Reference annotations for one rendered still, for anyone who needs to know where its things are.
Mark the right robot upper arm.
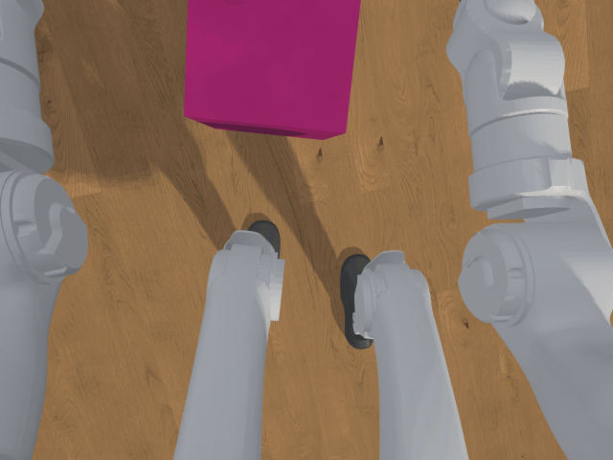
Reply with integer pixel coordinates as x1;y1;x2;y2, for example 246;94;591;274
458;221;613;460

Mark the robot left shin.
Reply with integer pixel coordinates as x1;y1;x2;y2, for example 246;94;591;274
206;230;275;297

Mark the left robot thigh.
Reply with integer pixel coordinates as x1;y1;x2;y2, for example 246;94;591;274
173;243;284;460

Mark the carton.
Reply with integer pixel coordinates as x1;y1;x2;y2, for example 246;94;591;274
184;0;361;140

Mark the left robot upper arm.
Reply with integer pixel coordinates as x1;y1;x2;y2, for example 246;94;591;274
0;170;88;460

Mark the right robot forearm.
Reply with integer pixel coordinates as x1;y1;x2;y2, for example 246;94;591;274
446;0;613;252

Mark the left robot forearm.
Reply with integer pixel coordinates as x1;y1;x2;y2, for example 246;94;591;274
0;0;55;174

